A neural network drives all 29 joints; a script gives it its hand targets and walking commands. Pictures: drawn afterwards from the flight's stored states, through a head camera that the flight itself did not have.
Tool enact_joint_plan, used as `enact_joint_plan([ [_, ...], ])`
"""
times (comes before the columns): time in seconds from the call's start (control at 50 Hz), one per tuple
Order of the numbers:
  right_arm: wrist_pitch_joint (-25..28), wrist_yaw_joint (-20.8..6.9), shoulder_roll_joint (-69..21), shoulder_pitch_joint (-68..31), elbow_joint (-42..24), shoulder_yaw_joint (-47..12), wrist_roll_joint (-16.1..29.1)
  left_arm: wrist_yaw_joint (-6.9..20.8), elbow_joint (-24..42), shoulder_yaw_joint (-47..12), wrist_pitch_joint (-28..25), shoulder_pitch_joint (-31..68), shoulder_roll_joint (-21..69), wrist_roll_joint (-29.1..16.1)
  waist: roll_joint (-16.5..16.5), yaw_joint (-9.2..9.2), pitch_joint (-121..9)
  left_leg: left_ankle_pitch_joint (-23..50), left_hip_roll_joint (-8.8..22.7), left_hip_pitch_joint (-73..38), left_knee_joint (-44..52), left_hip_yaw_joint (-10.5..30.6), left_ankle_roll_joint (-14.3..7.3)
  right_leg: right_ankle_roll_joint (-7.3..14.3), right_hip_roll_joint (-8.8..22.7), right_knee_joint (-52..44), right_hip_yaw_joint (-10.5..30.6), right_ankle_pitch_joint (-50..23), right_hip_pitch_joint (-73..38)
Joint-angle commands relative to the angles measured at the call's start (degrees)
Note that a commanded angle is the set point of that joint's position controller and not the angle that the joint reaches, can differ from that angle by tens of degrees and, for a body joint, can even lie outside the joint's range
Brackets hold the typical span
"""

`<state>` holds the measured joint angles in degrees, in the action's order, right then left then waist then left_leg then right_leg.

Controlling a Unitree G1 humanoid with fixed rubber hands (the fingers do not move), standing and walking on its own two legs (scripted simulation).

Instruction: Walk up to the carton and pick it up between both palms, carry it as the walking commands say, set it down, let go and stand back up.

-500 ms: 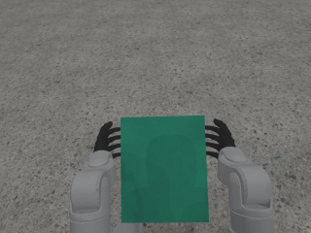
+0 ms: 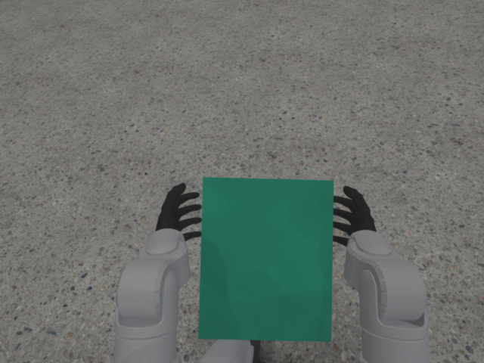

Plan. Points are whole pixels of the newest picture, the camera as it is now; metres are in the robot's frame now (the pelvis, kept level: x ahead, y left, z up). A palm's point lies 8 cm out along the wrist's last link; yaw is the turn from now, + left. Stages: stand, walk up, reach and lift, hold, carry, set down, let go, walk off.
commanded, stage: carry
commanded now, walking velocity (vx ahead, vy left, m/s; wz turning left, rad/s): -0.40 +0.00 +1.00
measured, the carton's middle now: (261, 244) +0.32 +0.00 -0.03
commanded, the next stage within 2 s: none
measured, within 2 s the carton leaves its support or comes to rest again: neither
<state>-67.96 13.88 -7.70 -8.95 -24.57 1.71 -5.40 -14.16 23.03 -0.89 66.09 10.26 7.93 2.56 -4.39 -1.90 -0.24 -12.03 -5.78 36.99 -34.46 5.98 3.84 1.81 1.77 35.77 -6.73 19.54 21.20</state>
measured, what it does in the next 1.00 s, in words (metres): walks backwards, turning left: left foot, then right foot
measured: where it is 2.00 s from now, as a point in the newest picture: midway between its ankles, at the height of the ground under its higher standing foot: outside the picture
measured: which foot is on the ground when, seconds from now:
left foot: up 0.00-0.24, down 0.26-0.58, up 0.60-0.86, down 0.88-1.00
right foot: down 0.00-0.26, up 0.28-0.54, down 0.56-0.88, up 0.90-1.00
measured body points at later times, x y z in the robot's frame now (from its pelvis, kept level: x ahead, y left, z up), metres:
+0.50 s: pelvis -0.21 +0.03 +0.00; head -0.18 +0.05 +0.45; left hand -0.05 +0.30 +0.06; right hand +0.11 +0.07 +0.06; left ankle -0.14 +0.20 -0.72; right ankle -0.14 -0.08 -0.68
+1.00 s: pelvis -0.40 -0.05 -0.01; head -0.40 -0.01 +0.44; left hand -0.39 +0.28 +0.05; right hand -0.15 +0.14 +0.06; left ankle -0.48 +0.09 -0.72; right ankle -0.25 -0.09 -0.66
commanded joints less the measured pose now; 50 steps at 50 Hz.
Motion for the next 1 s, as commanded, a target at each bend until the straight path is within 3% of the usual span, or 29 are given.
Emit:
enact_joint_plan([
  [0.0,0.41,-12.72,-55.95,-23.18,-10.32,-33.65,21.12,14.22,5.32,-27.14,-0.11,14.78,59.56,-18.13,18.35,2.16,-16.04,-19.51,5.56,3.69,-39.98,-8.12,0.78,12.42,30.45,-16.33,12.47,-35.28,-7.63],
  [0.02,0.42,-12.87,-56.67,-24.66,-10.24,-34.77,22.39,14.41,5.46,-26.32,-0.13,14.44,58.71,-17.25,12.49,2.23,-15.62,-15.2,5.87,1.27,-44.53,-6.69,0.05,9.12,25.38,-13.45,3.95,-33.46,-6.09],
  [0.08,0.17,-13.36,-57.06,-24.56,-7.71,-35.82,23.68,13.69,7.55,-25.55,-0.1,17.35,57.08,-16.23,11.84,2.84,-15.13,-9.26,4.63,-1.24,-39.66,-8.5,-0.35,4.61,17.9,-5.23,-2.41,-36.32,-9.84],
  [0.16,-1.21,-12.31,-54.89,-24.03,-6.83,-34.21,22.73,12.81,4.39,-24.67,1.34,15.31,55.12,-15.4,21.87,1.76,-17.26,-15.37,5.32,-6.88,-16.66,-14.17,-0.4,3.17,20.38,-3.58,-3.73,-36.79,-13.47],
  [0.2,-2.09,-12.41,-53.92,-23.45,-4.88,-32.8,22.28,12.24,2.48,-24.33,1.86,14.57,54.9,-14.69,22.45,1.51,-18.34,-14.33,5.75,-11.33,-6.15,-13.78,-0.7,1.43,21.32,-0.41,-3.4,-32.22,-13.46],
  [0.22,-2.52,-12.65,-53.77,-22.26,-3.12,-31.84,21.79,11.9,1.41,-24.2,2.14,14.76,55.17,-14.39,17.49,2.58,-18.41,-7.73,6.15,-16.65,3.65,-12.68,-0.76,-0.84,19.82,4.72,-5.08,-24.28,-9.87],
  [0.24,-2.87,-13.1,-54.38,-21.92,-1.46,-31.02,21.42,11.72,0.22,-23.92,2.42,15.25,54.49,-14.05,7.36,3.42,-15.65,2.22,8.06,-21.44,13.32,-5.46,-1.14,-3.44,16.85,10.89,-5.25,-6.36,-0.4],
  [0.26,-3.18,-13.48,-53.97,-22.47,0.36,-30.57,21.56,11.72,-1.18,-23.91,2.74,15.24,53.56,-13.52,-6.68,1.58,-13.62,22.82,20.91,-25.77,11.42,15.91,-5.01,-7.2,10.59,21.47,-4.37,19.04,16.4],
  [0.28,-2.69,-13.82,-53.8,-21.05,0.46,-28.64,21.13,11.93,1.81,-25.79,2.37,18.67,55.11,-15.68,-19.47,2.31,-15.26,49.51,29.96,-24.18,9.86,29.5,-12.79,-8.56,5.1,31.04,2.65,25.43,20.92],
  [0.3,-2.39,-14.23,-56.02,-22.3,0.84,-27.97,20.55,12.26,2.09,-27.79,2.07,21.8,57.5,-16.03,-14.01,2.23,-16.56,46.0,25.9,-23.93,7.67,23.14,-12.09,-7.58,5.26,36.07,8.21,19.95,19.72],
  [0.34,-0.63,-14.78,-57.88,-22.95,0.34,-25.82,19.85,13.0,4.13,-32.02,1.28,26.32,62.19,-19.0,-12.25,2.16,-19.52,26.15,18.76,-23.45,8.43,12.68,-8.45,-6.45,5.0,38.46,7.26,8.29,19.84],
  [0.42,3.45,-14.63,-57.66,-26.65,-5.57,-25.42,19.72,13.74,8.77,-35.19,-1.52,27.87,65.93,-22.26,-9.0,2.25,-22.8,-3.97,13.73,-21.1,17.47,11.87,-3.97,-4.27,1.39,27.75,4.8,2.39,9.43],
  [0.46,3.95,-13.96,-56.32,-23.96,-5.83,-26.06,18.66,13.56,9.27,-35.31,-2.02,24.82,64.46,-22.29,-8.86,2.13,-23.27,-7.22,12.91,-20.08,22.68,13.16,-2.03,-2.59,-1.61,16.19,2.73,4.22,2.34],
  [0.52,3.68,-12.96,-55.2,-19.87,-5.71,-28.14,17.52,13.49,8.41,-34.33,-1.96,19.09,62.22,-21.35,-9.5,2.14,-25.59,-0.48,10.2,-20.5,25.8,13.2,1.59,-0.12,-4.38,-7.95,0.36,5.47,-12.05],
  [0.54,3.43,-12.64,-55.03,-18.7,-5.51,-28.95,17.28,13.56,8.51,-33.67,-1.87,18.23,61.53,-20.86,-7.93,1.91,-26.43,0.18,8.37,-16.94,24.04,10.99,3.09,0.5,-0.72,-16.62,1.1,1.74,-20.03],
  [0.56,2.74,-12.38,-55.17,-16.66,-5.14,-29.65,17.16,13.63,7.77,-33.04,-1.48,17.7,60.24,-19.8,5.95,1.98,-24.72,-3.06,0.88,-9.52,9.14,1.3,5.06,4.09,13.25,-25.22,12.22,0.44,-22.79],
  [0.58,1.9,-12.38,-54.8,-20.63,-7.87,-31.47,17.78,13.75,5.49,-30.83,-1.73,16.17,60.23,-18.09,32.43,1.89,-19.66,-22.64,-2.46,-0.77,-23.91,-9.08,3.67,13.97,36.56,-23.31,27.12,-17.25,-10.53],
  [0.6,1.59,-12.49,-55.75,-20.41,-6.9,-30.89,18.26,14.03,6.58,-29.61,-1.28,15.16,60.16,-18.38,24.62,2.51,-16.22,-23.29,4.87,1.28,-40.03,-7.69,2.45,14.52,35.75,-22.04,19.33,-28.04,-6.18],
  [0.64,1.75,-12.87,-58.37,-22.75,-6.94,-33.08,21.22,14.77,8.27,-28.97,-1.14,16.32,60.03,-18.19,11.65,2.91,-16.02,-14.94,6.04,-5.14,-49.43,-4.16,0.44,8.46,24.07,-15.29,0.86,-23.86,-1.16],
  [0.7,1.14,-13.05,-56.96,-24.31,-6.46,-34.55,22.26,13.81,9.25,-27.46,-0.79,18.99,56.52,-16.46,12.86,3.0,-14.78,-9.23,3.66,-4.86,-34.54,-9.86,0.18,3.28,15.97,-5.1,-5.16,-33.77,-9.3],
  [0.76,-0.4,-12.6,-55.74,-24.17,-6.62,-34.39,22.19,12.9,7.0,-26.14,0.38,16.38,54.84,-15.03,21.76,1.61,-16.83,-14.35,3.99,-8.85,-16.85,-14.32,0.51,2.26,20.31,-4.37,-3.74,-34.79,-13.72],
  [0.8,-1.78,-12.69,-54.96,-23.13,-4.86,-33.34,21.93,12.27,5.18,-25.26,1.2,15.16,54.45,-13.94,21.2,1.55,-18.6,-13.83,4.39,-13.03,-6.27,-13.71,0.26,0.78,22.08,-0.89,-2.89,-31.15,-14.65],
  [0.82,-2.47,-12.95,-55.07,-22.08,-3.02,-32.6,21.76,11.91,3.87,-24.64,1.63,15.04,54.44,-13.44,17.27,2.53,-18.69,-7.97,4.66,-17.94,3.16,-13.05,-0.01,-1.35,20.79,4.03,-4.56,-24.94,-11.39],
  [0.84,-3.01,-13.35,-55.64,-21.84,-1.13,-31.8,21.65,11.7,2.57,-24.1,2.12,15.67,53.9,-13.19,7.16,3.3,-15.81,0.78,7.19,-22.12,12.41,-6.39,-0.66,-3.84,18.3,9.27,-4.73,-9.66,-1.93],
  [0.86,-3.5,-13.72,-55.26,-21.71,1.18,-31.02,21.95,11.62,0.14,-23.36,2.56,14.94,53.04,-12.29,-5.95,1.89,-13.06,23.59,19.8,-26.63,11.96,13.98,-4.35,-7.17,13.4,16.95,-3.5,18.0,13.56],
  [0.88,-3.43,-13.81,-54.11,-21.45,2.43,-30.34,21.16,11.89,-0.76,-22.58,2.43,14.5,53.02,-12.35,-13.15,1.22,-13.16,64.09,29.64,-27.83,4.28,26.38,-9.65,-9.38,7.37,26.89,1.31,24.23,20.74],
  [0.9,-2.77,-14.36,-55.56,-22.11,1.24,-28.81,20.29,12.16,1.63,-25.07,1.62,18.75,55.94,-14.05,-14.06,2.43,-16.85,67.78,28.15,-28.86,2.0,22.58,-11.82,-8.07,5.82,31.57,6.29,22.6,19.41],
  [0.94,-1.02,-15.2,-59.37,-22.48,1.65,-26.66,19.14,13.48,5.36,-31.7,0.97,26.79,61.82,-17.99,-14.12,2.24,-18.72,32.6,19.01,-22.24,7.38,14.01,-8.65,-6.93,4.99,37.35,7.21,9.13,16.95],
  [0.98,1.39,-15.52,-60.21,-25.61,-2.18,-25.22,19.38,14.22,7.11,-34.12,-0.26,29.5,66.43,-20.54,-12.65,2.08,-21.93,17.09,14.91,-24.73,8.84,10.57,-7.03,-6.13,4.34,36.02,6.69,3.36,15.19],
])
